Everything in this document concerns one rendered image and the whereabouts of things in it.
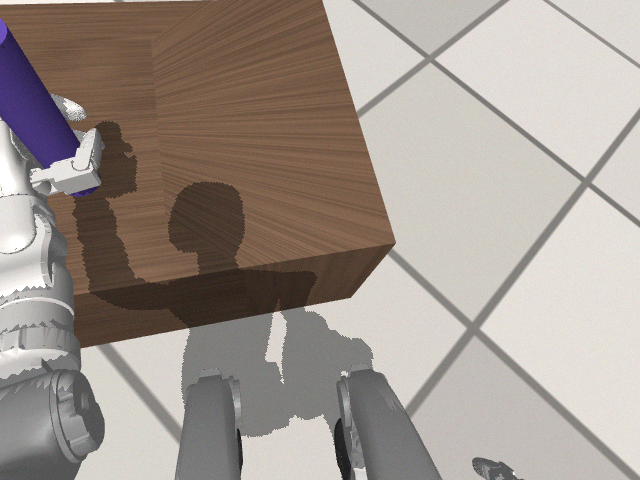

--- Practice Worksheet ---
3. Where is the right robot foot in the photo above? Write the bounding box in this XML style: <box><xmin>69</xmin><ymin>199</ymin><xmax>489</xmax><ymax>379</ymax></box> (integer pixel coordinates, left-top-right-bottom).
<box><xmin>334</xmin><ymin>418</ymin><xmax>352</xmax><ymax>480</ymax></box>

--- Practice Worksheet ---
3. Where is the left robot hand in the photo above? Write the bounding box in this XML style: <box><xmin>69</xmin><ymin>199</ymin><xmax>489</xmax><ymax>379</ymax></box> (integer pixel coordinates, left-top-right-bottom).
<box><xmin>0</xmin><ymin>93</ymin><xmax>105</xmax><ymax>204</ymax></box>

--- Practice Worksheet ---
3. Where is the can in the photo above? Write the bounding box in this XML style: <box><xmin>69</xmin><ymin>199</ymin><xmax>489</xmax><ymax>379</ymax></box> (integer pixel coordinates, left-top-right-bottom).
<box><xmin>0</xmin><ymin>18</ymin><xmax>101</xmax><ymax>197</ymax></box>

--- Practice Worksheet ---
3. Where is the right robot hand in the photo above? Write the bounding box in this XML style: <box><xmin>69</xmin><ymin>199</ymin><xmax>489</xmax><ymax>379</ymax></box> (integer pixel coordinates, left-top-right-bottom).
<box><xmin>472</xmin><ymin>457</ymin><xmax>524</xmax><ymax>480</ymax></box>

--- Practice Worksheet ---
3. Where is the left robot arm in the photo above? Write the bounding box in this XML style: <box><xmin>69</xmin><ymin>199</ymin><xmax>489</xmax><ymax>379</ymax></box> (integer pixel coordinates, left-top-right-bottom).
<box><xmin>0</xmin><ymin>195</ymin><xmax>105</xmax><ymax>480</ymax></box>

